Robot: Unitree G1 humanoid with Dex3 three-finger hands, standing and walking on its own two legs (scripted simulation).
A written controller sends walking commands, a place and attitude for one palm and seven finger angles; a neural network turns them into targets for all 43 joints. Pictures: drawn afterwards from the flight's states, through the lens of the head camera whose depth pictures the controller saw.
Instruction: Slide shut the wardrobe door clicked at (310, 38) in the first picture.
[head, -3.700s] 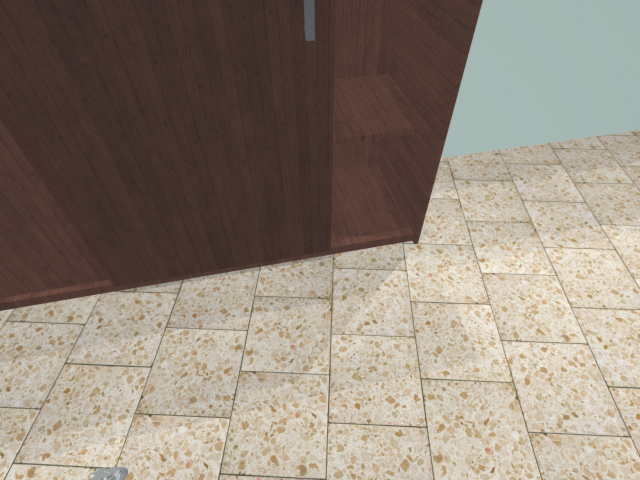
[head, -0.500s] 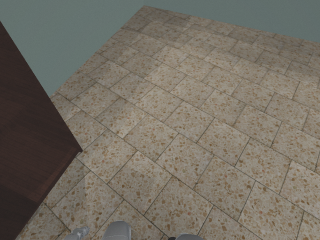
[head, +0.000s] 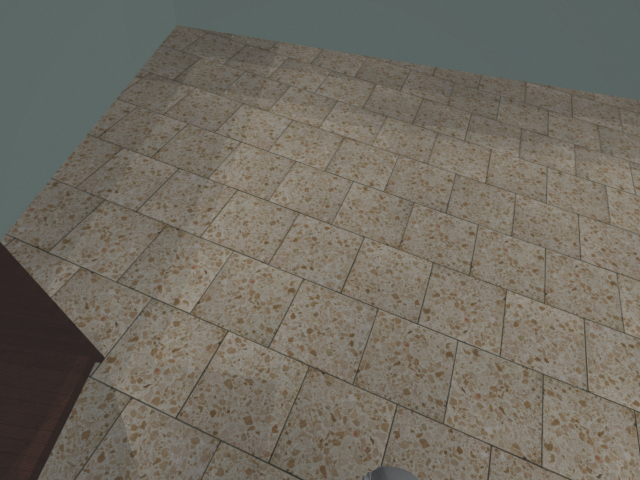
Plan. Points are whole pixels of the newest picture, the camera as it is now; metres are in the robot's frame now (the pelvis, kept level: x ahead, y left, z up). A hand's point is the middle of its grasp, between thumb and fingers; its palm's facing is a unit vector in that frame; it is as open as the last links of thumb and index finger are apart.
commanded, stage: walk to a spot facing it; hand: left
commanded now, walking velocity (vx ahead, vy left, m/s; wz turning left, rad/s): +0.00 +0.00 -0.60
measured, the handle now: out of the picture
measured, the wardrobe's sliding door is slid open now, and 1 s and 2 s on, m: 0.37 0.37 0.37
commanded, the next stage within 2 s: turn to face it in 1.10 s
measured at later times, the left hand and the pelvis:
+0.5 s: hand (241, 454) +0.17 +0.11 -0.15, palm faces -0.28 -0.92 -0.27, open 7.3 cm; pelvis +0.01 -0.05 -0.01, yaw -18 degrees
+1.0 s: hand (267, 394) +0.26 +0.09 -0.18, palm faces -0.54 -0.83 -0.18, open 7.4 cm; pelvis +0.10 -0.05 +0.00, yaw -36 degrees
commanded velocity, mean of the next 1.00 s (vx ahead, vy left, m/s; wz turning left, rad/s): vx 0.08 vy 0.00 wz -0.60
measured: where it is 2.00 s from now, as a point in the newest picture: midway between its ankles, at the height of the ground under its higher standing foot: outside the picture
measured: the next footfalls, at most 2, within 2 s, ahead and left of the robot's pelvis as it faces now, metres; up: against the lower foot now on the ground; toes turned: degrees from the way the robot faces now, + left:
right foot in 0.20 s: +0.03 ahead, -0.14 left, +0.00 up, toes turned -15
left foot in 0.68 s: +0.13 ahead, +0.06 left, +0.00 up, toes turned -21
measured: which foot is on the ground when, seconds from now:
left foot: down 0.00-0.20, up 0.22-0.66, down 0.68-1.00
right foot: up 0.00-0.18, down 0.20-0.68, up 0.70-1.00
